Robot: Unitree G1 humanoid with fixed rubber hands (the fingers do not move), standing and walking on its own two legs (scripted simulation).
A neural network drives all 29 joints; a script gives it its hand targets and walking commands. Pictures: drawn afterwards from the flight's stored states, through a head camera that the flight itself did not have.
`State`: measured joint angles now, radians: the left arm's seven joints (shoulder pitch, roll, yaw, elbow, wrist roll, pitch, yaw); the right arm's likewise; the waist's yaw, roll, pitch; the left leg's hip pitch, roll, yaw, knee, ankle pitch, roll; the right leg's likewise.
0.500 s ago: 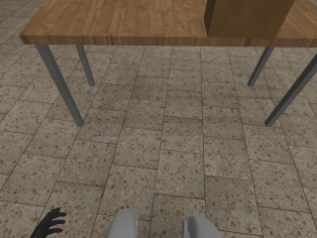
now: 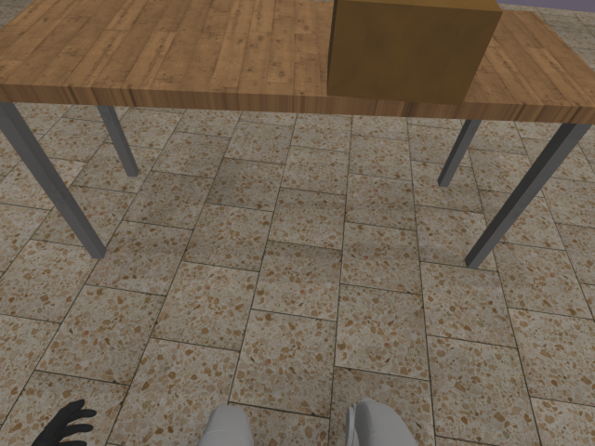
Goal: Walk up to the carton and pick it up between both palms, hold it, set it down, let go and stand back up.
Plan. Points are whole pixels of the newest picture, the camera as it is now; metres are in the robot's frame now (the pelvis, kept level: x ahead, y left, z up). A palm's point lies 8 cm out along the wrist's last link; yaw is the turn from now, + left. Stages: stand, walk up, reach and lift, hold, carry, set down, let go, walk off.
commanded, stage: walk up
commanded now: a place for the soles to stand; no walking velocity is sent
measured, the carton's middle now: (400, 38) +0.87 -0.17 +0.13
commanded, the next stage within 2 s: none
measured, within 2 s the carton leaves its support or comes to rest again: neither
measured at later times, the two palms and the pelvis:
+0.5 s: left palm out of the picture +0.12 +0.20 -0.08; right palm out of the picture +0.18 -0.41 -0.07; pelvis +0.08 -0.11 +0.04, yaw +5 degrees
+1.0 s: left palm out of the picture +0.10 +0.19 -0.07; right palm out of the picture +0.22 -0.43 -0.07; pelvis +0.10 -0.13 +0.04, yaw +7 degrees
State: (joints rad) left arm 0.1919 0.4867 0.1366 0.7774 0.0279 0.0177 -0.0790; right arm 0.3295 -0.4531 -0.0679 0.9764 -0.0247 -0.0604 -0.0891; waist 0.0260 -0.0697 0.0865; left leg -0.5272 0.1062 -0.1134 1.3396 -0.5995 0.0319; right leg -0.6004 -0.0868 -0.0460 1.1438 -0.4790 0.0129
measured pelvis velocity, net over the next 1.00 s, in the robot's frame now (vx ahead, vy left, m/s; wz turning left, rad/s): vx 0.10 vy -0.13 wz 0.13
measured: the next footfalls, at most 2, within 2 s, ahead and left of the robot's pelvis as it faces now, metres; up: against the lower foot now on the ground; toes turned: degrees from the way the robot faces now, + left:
left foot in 0.16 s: +0.18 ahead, +0.03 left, +0.00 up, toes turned +5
